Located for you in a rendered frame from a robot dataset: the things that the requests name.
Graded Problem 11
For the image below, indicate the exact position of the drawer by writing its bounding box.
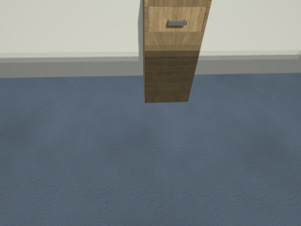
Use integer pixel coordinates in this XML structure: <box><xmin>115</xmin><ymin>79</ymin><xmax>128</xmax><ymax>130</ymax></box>
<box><xmin>147</xmin><ymin>6</ymin><xmax>206</xmax><ymax>32</ymax></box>

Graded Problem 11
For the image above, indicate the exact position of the handle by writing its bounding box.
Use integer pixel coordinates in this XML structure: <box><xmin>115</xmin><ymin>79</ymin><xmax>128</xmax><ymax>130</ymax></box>
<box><xmin>167</xmin><ymin>19</ymin><xmax>187</xmax><ymax>25</ymax></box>

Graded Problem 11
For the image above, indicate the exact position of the cabinet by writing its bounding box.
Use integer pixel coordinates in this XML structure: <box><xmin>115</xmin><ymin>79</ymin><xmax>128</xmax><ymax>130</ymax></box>
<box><xmin>142</xmin><ymin>0</ymin><xmax>213</xmax><ymax>104</ymax></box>

